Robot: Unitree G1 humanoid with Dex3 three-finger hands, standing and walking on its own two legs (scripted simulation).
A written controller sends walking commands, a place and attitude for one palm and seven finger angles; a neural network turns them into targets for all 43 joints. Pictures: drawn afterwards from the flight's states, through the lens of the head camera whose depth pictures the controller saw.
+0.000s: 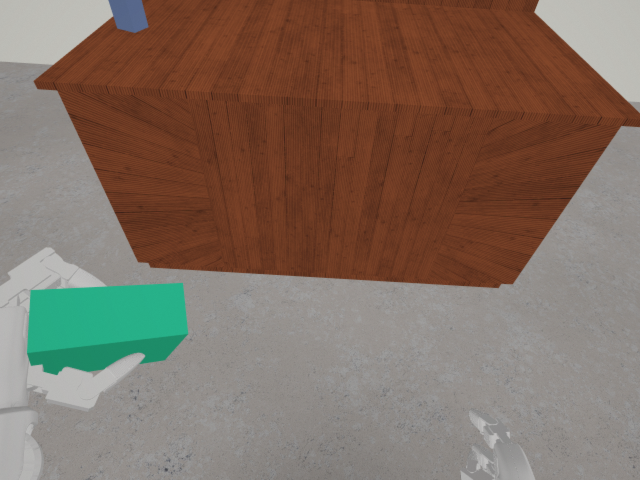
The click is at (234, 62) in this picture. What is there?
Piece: table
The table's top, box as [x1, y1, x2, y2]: [34, 0, 639, 126]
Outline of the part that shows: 34,80 37,88 639,126 639,113 535,13 522,11 354,0 142,0 149,26 147,28 135,33 117,29 112,17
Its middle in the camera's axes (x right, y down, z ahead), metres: +0.06 -0.61 +1.20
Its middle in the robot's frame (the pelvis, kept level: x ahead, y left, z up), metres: +1.31 +0.01 +0.02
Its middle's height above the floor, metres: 0.79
